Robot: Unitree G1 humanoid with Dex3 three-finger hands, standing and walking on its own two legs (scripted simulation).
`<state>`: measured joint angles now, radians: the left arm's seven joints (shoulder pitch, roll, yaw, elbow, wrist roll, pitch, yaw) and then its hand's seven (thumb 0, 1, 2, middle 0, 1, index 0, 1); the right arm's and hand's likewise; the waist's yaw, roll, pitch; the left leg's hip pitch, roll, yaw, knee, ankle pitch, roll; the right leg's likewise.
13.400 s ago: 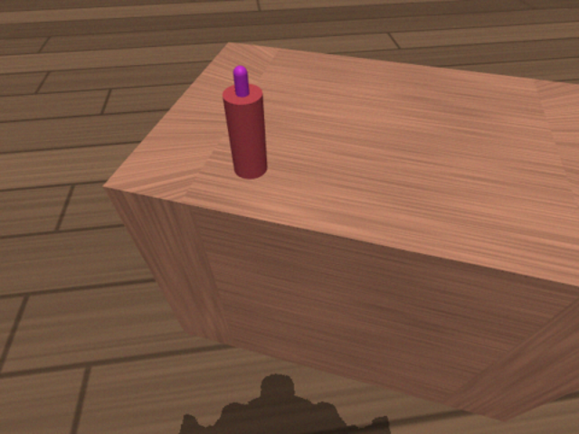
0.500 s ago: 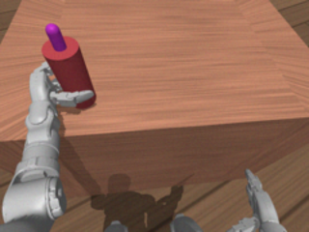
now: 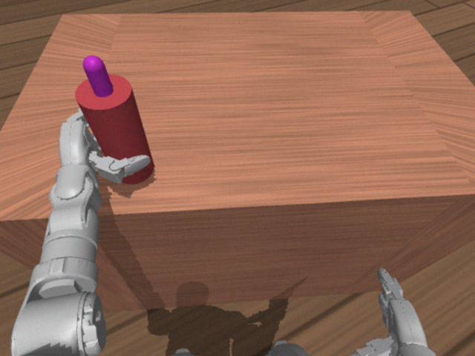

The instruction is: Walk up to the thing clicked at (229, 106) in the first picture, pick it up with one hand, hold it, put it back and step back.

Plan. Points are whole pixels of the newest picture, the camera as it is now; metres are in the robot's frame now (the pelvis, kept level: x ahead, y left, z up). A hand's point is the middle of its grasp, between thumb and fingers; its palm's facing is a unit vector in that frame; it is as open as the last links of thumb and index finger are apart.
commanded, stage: settle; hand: left
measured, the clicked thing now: (117, 124) +0.44 +0.16 +0.15
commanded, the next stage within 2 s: lift in 0.58 s
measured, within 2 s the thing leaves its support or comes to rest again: neither
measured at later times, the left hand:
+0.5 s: hand (108, 132) +0.44 +0.18 +0.14, palm faces +0.12 -0.99 +0.00, open 10.6 cm
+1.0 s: hand (98, 110) +0.45 +0.18 +0.18, palm faces +0.11 -0.99 +0.00, open 10.6 cm
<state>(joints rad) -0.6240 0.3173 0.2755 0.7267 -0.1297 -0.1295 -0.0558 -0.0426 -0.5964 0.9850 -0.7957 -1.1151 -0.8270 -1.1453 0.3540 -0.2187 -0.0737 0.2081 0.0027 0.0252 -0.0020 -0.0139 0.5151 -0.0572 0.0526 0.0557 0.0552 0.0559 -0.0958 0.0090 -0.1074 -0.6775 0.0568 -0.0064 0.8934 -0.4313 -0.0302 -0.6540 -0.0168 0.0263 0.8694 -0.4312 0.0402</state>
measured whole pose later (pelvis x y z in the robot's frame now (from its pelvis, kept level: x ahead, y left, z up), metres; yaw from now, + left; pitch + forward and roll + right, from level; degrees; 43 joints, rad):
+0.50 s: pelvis -0.01 +0.00 +0.01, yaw +0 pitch +9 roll -1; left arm -0.68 0.33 0.27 0.77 -0.15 -0.08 -0.05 -0.04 -0.61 1.02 -0.78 -1.16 -0.81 -1.19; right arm 0.30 -0.22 -0.07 0.34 0.02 -0.03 -0.05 -0.01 0.53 -0.05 0.05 0.06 0.05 0.06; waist -0.09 0.01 -0.08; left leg -0.60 0.05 0.00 0.82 -0.38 -0.03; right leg -0.58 -0.02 0.03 0.80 -0.38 0.04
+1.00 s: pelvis +0.00 +0.01 +0.02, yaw +0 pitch +8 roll -1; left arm -0.68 0.33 0.26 0.70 -0.15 -0.01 -0.05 -0.04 -0.61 1.02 -0.78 -1.15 -0.81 -1.19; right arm 0.32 -0.22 -0.06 0.37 0.03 -0.08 -0.04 -0.01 0.52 -0.05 0.05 0.06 0.05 0.06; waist -0.07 0.03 -0.11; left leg -0.52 0.05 0.01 0.77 -0.38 -0.02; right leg -0.49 -0.02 0.03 0.73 -0.37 0.05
